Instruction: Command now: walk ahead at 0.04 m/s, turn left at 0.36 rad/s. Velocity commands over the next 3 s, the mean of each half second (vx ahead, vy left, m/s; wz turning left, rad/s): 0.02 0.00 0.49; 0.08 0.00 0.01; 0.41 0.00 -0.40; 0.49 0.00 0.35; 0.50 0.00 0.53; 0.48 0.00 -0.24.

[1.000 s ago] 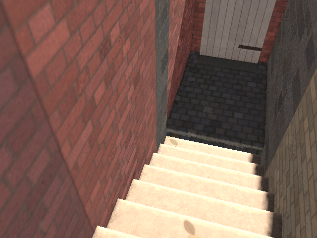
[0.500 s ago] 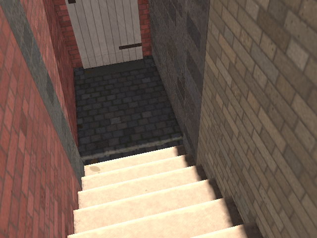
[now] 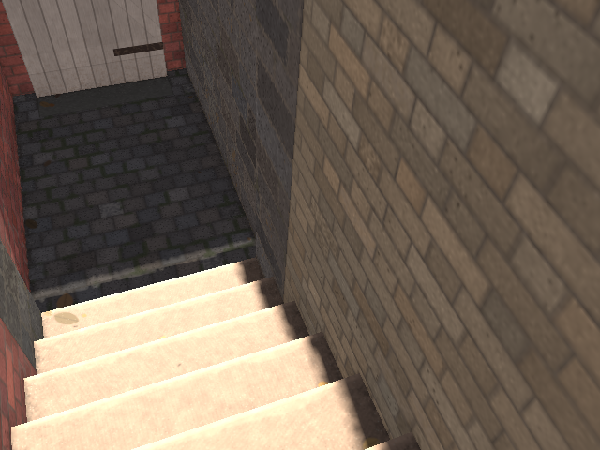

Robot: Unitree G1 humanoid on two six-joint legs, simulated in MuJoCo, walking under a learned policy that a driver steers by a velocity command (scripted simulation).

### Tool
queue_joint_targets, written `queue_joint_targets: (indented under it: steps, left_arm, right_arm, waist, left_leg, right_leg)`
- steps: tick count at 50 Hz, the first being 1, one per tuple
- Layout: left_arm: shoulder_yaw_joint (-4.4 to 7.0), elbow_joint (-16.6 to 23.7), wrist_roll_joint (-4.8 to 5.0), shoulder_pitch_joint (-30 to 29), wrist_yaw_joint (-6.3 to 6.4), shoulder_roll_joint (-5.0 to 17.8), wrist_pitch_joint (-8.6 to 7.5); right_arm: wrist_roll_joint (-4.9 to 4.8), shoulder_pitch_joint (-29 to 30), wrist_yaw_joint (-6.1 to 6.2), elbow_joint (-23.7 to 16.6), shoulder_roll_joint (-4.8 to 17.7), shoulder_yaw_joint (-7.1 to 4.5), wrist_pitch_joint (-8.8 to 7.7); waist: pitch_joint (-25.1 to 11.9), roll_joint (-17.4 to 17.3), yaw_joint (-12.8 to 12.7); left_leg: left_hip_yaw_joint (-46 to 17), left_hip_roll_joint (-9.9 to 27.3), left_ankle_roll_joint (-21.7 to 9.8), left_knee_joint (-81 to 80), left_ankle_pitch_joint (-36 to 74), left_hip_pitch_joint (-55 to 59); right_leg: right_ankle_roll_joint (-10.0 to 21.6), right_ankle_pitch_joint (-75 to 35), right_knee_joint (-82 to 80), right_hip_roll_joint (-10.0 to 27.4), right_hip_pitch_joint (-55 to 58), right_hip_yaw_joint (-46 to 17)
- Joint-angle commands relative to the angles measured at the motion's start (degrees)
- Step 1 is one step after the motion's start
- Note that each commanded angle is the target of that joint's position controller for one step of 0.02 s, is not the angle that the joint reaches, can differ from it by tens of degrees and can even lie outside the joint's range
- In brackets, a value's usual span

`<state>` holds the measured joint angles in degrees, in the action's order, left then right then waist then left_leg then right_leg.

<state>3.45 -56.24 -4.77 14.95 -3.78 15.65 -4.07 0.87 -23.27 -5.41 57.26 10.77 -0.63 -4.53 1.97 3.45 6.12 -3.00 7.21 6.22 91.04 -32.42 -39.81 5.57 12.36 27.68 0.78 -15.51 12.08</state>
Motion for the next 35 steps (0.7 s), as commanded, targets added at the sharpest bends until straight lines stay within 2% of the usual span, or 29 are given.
queue_joint_targets:
  steps: [1,2,3,4,5,6,7,8,9,10,12,13,14,15,16,17,18,19,21,22,23,24,25,27,28,31,32,33,35]
  left_arm:
    - [-1.10,5.92,-1.23,-4.97,0.72,3.60,-3.81]
    - [-1.05,6.21,-2.56,-5.13,0.80,4.58,-4.11]
    - [-1.01,6.02,-1.85,-3.76,1.02,4.83,-3.81]
    - [0.28,6.70,-1.92,-2.81,1.86,8.91,-3.54]
    - [1.34,7.12,-2.84,-1.34,2.33,10.22,-2.98]
    - [2.05,7.39,-2.40,0.22,3.62,10.25,-2.84]
    - [2.21,6.06,-0.76,3.05,5.04,8.18,-2.49]
    - [3.35,4.53,0.85,6.75,6.17,9.64,-2.03]
    - [3.67,4.29,1.88,10.09,6.90,8.93,-1.47]
    - [4.40,5.87,0.18,7.72,7.41,11.32,-1.61]
    - [5.59,7.03,0.07,3.01,7.47,11.61,-1.77]
    - [5.82,8.05,0.68,1.57,6.76,9.73,-1.69]
    - [3.28,16.23,1.24,-0.93,6.44,-0.30,-2.80]
    - [2.35,21.18,5.54,-13.56,6.45,0.94,-3.48]
    - [1.48,22.71,7.94,-18.41,7.58,-0.32,-4.47]
    - [1.79,22.38,7.93,-17.56,8.74,1.53,-4.48]
    - [2.59,20.60,5.22,-14.46,9.46,5.15,-4.15]
    - [3.02,18.83,2.92,-9.73,9.90,6.30,-3.48]
    - [1.70,16.62,2.87,-2.18,9.19,2.96,-2.15]
    - [0.36,15.89,3.26,1.89,7.87,0.91,-1.43]
    - [-0.12,15.54,3.15,4.88,6.36,1.18,-0.78]
    - [-0.10,16.31,2.90,4.58,5.57,2.39,-0.23]
    - [0.41,19.22,2.94,-0.79,6.27,3.55,0.09]
    - [0.30,21.87,2.39,-6.02,6.65,4.81,0.75]
    - [-0.81,22.29,2.49,-6.72,6.45,2.51,1.49]
    - [-1.57,19.88,2.38,-3.38,4.16,1.78,1.84]
    - [-1.73,18.87,2.18,-2.87,3.12,1.92,1.83]
    - [-2.11,19.15,2.94,-5.92,2.62,1.68,1.82]
    - [-2.99,13.12,4.59,-0.07,0.27,-0.35,2.07]
  right_arm:
    - [2.02,-16.11,0.63,1.99,1.62,-0.58,-0.08]
    - [2.92,-16.45,0.74,1.12,1.20,-0.83,-0.01]
    - [2.86,-15.23,1.20,-0.39,1.81,-1.48,0.40]
    - [3.30,-13.16,1.89,-2.18,1.54,-1.88,0.35]
    - [3.48,-7.97,3.28,-5.95,3.65,-2.72,-0.17]
    - [4.54,-1.72,4.75,-9.46,4.02,-3.17,-0.05]
    - [5.15,5.82,6.14,-13.09,2.71,-2.47,0.95]
    - [5.19,9.31,7.29,-14.38,0.38,-1.90,2.03]
    - [3.89,6.10,9.41,-13.02,-0.50,-1.98,3.21]
    - [3.23,4.08,10.09,-12.44,-2.05,-1.83,3.72]
    - [2.92,1.87,10.54,-10.49,1.17,-3.57,3.81]
    - [1.61,-5.93,10.35,-6.26,3.57,-5.23,2.89]
    - [2.15,-16.08,10.89,-3.85,12.29,-6.81,-0.21]
    - [6.09,-25.94,7.45,-2.83,15.67,-7.40,-2.67]
    - [6.73,-23.64,5.26,-2.04,14.38,-7.45,-3.22]
    - [4.35,-15.32,3.74,-4.49,14.36,-7.96,-1.96]
    - [1.62,-3.60,2.79,-7.81,14.38,-7.77,-0.59]
    - [0.98,0.53,2.20,-9.21,13.05,-7.27,0.40]
    - [3.18,1.80,2.22,-9.74,8.05,-5.15,1.20]
    - [4.41,3.13,2.54,-9.66,6.69,-4.08,0.88]
    - [4.47,4.73,2.77,-9.88,7.48,-3.63,-0.11]
    - [3.97,5.81,3.19,-10.08,8.86,-3.49,-0.93]
    - [2.58,3.06,3.63,-9.58,9.19,-3.58,-0.96]
    - [2.90,-2.61,3.91,-8.09,9.11,-3.24,-1.67]
    - [2.95,-5.21,4.30,-7.67,8.60,-2.87,-1.55]
    - [1.70,-0.46,3.35,-9.00,10.18,-2.47,-1.70]
    - [0.95,1.99,2.93,-9.65,10.05,-2.03,-1.72]
    - [-0.86,4.02,2.84,-10.54,10.51,-2.06,-1.54]
    - [-3.11,5.60,0.51,-9.16,8.15,-0.27,-1.65]
  waist:
    - [-2.05,-6.27,3.54]
    - [-3.13,-2.59,4.17]
    - [-3.43,0.10,3.57]
    - [-4.74,1.18,2.59]
    - [-5.00,-0.26,0.19]
    - [-5.06,0.10,-2.80]
    - [-3.04,-0.16,-6.24]
    - [-0.49,-0.67,-8.79]
    - [-0.86,1.27,-9.64]
    - [-1.03,2.00,-8.21]
    - [-1.05,0.44,-6.64]
    - [-4.00,-8.18,-3.48]
    - [-15.50,-29.97,-3.48]
    - [-12.99,-17.62,4.52]
    - [-7.50,-9.96,6.52]
    - [-7.20,-10.20,2.98]
    - [-6.53,-9.87,-2.38]
    - [-6.21,-9.85,-5.58]
    - [-6.07,-7.22,-8.98]
    - [-7.16,-7.50,-10.98]
    - [-7.66,-6.81,-11.93]
    - [-7.23,-7.21,-11.90]
    - [-5.56,-6.71,-9.55]
    - [-8.94,-5.71,-5.60]
    - [-9.91,-7.17,-4.86]
    - [-9.42,-7.32,-6.99]
    - [-9.00,-7.35,-7.71]
    - [-7.01,-7.40,-6.63]
    - [-7.26,-8.12,-7.23]
  left_leg:
    - [-2.18,0.86,1.30,-15.91,25.86,14.02]
    - [-1.33,0.60,0.75,-17.25,30.47,13.22]
    - [-1.61,0.31,0.43,-15.94,28.48,11.57]
    - [-0.44,-0.95,-0.42,-12.59,25.84,12.62]
    - [-1.19,-0.85,-0.46,-12.45,21.47,9.00]
    - [-2.49,0.77,-1.16,-15.24,16.73,2.62]
    - [-4.72,4.74,-1.56,-27.84,11.31,-4.39]
    - [-1.06,3.87,-1.53,-36.64,8.98,-4.29]
    - [3.30,0.90,-0.69,-34.78,6.50,1.83]
    - [6.45,-2.00,-0.33,-32.04,9.49,7.53]
    - [8.55,-5.87,-1.71,-47.05,13.96,17.15]
    - [6.72,-7.47,-3.67,-57.76,28.57,30.24]
    - [-20.59,9.49,-21.36,-61.41,69.69,50.63]
    - [-30.97,12.64,-25.28,-63.18,72.23,56.67]
    - [-26.73,12.57,-25.19,-63.08,67.83,52.42]
    - [-22.63,11.53,-25.20,-62.19,62.62,46.64]
    - [-15.71,9.59,-26.20,-59.87,65.26,37.20]
    - [-12.68,8.48,-24.95,-58.81,60.60,26.52]
    - [-13.53,4.76,-22.16,-59.71,52.03,13.29]
    - [-14.17,3.36,-21.32,-60.08,48.43,10.69]
    - [-12.61,0.94,-20.69,-59.63,44.10,7.91]
    - [-12.45,-0.45,-20.26,-59.44,40.17,5.57]
    - [-15.21,0.18,-21.11,-60.16,37.01,7.40]
    - [-18.83,2.07,-22.57,-58.45,28.40,20.04]
    - [-22.76,2.25,-23.16,-57.97,30.43,22.60]
    - [-20.42,1.79,-21.02,-54.36,35.46,17.81]
    - [-19.51,1.15,-19.02,-53.99,37.91,15.67]
    - [-21.11,2.29,-18.16,-56.53,37.84,17.64]
    - [-22.40,1.27,-14.12,-57.82,25.91,14.39]
  right_leg:
    - [10.33,-35.24,-4.38,18.53,-18.49,-1.37]
    - [10.12,-35.38,-1.22,19.62,-17.09,-1.39]
    - [10.82,-37.42,-0.75,22.78,-14.96,-4.29]
    - [11.55,-38.45,1.05,24.08,-13.59,-3.95]
    - [12.28,-36.90,1.63,28.01,-9.91,-7.13]
    - [11.51,-32.36,2.97,30.36,-3.51,-9.89]
    - [9.89,-24.23,-1.21,33.61,2.68,-14.75]
    - [7.65,-16.76,-0.52,32.32,4.25,-13.95]
    - [8.26,-13.80,-2.16,31.77,0.65,-15.88]
    - [7.05,-10.36,-0.86,29.69,-4.25,-12.15]
    - [3.46,4.11,1.43,27.75,-7.27,-10.43]
    - [-0.34,13.74,14.22,22.51,-12.58,-5.75]
    - [-6.84,37.43,42.58,6.62,-30.29,6.65]
    - [-6.90,40.78,46.34,0.14,-45.68,-7.90]
    - [-7.04,36.11,44.87,-0.53,-49.87,-13.58]
    - [-7.43,31.30,46.41,2.02,-49.09,-14.04]
    - [-8.00,26.64,47.53,3.64,-44.00,-13.41]
    - [-8.56,22.98,51.95,4.11,-38.17,-13.01]
    - [-8.85,11.48,60.98,1.49,-33.45,-12.88]
    - [-8.50,5.65,65.81,1.00,-31.90,-14.11]
    - [-8.69,0.86,67.90,-0.04,-30.15,-12.68]
    - [-8.93,-0.13,69.96,-0.47,-29.86,-11.51]
    - [-9.83,5.07,66.75,-0.02,-34.08,-11.32]
    - [-12.03,4.87,55.16,1.89,-41.79,-13.17]
    - [-12.37,4.87,51.20,2.10,-40.96,-13.77]
    - [-11.70,4.45,52.22,1.56,-33.43,-11.50]
    - [-11.96,5.20,49.36,2.06,-30.15,-11.13]
    - [-13.29,11.46,39.02,3.53,-30.58,-12.19]
    - [-16.25,10.65,27.55,5.19,-18.40,-13.50]
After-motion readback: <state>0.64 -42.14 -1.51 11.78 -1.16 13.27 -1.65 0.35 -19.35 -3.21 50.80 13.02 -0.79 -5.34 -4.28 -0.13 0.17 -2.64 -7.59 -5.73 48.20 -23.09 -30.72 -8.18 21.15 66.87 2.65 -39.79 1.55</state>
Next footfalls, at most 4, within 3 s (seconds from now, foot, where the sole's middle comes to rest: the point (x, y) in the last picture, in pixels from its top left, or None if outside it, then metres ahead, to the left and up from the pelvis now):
0.24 left None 0.04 0.19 -0.77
0.74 right None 0.09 0.01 -0.77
1.12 right None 0.12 -0.01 -0.77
1.48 left None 0.32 0.14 -0.96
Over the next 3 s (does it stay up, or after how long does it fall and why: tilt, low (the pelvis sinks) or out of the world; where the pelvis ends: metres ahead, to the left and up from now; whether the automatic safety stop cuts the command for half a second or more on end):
stays up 1.10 0.19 -0.77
